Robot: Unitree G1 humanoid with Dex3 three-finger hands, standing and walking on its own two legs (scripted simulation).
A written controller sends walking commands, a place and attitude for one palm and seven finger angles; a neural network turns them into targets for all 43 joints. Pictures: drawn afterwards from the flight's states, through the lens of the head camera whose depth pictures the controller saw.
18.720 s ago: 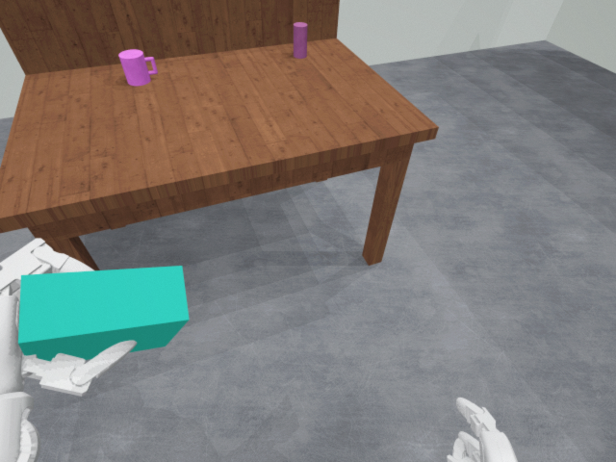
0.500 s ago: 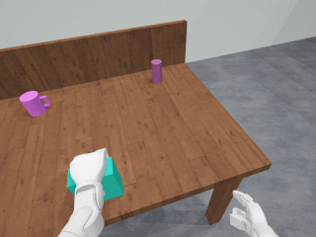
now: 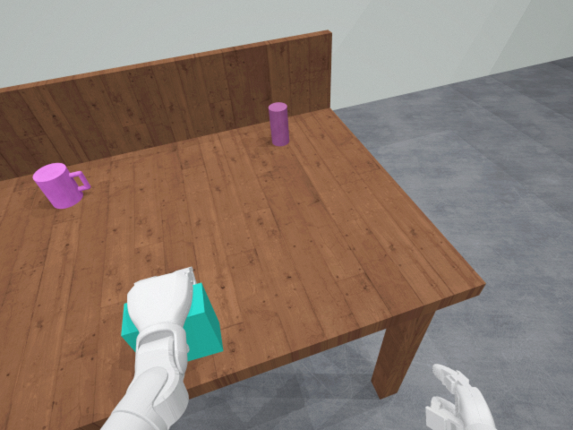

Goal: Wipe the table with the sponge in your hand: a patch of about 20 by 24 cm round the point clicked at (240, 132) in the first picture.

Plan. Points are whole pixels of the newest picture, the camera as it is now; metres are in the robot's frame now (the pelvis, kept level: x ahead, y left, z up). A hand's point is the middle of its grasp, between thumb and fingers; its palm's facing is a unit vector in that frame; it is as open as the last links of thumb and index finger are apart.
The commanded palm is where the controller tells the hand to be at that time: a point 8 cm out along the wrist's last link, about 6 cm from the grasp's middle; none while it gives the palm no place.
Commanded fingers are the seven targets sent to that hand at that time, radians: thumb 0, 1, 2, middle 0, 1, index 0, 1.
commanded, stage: wipe back along the middle lane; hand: left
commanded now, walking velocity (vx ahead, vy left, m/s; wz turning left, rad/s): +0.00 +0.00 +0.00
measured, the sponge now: (180, 335) +0.27 +0.22 -0.05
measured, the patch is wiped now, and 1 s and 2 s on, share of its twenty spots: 0.85 0.90 0.90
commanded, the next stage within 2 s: slide across to the third lane in 0.46 s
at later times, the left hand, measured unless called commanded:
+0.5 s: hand (173, 317) +0.27 +0.22 +0.00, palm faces -0.05 -0.05 -1.00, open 9.5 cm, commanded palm +0.23 +0.20 +0.03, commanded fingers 0.00 0.10 1.30 -1.20 -1.60 -1.20 -1.60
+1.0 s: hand (189, 313) +0.28 +0.20 +0.00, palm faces -0.06 -0.04 -1.00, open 9.5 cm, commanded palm +0.25 +0.15 +0.05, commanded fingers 0.00 0.10 1.30 -1.20 -1.60 -1.20 -1.60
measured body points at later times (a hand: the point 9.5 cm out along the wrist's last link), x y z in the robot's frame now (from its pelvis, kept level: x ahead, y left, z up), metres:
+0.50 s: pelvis +0.00 +0.00 +0.00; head -0.01 -0.04 +0.45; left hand +0.27 +0.22 +0.06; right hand +0.21 -0.23 -0.10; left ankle +0.00 +0.16 -0.72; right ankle +0.00 -0.14 -0.72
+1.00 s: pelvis +0.00 +0.00 +0.00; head -0.01 -0.04 +0.45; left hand +0.28 +0.20 +0.06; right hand +0.23 -0.20 -0.09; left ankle +0.00 +0.16 -0.72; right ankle +0.00 -0.14 -0.72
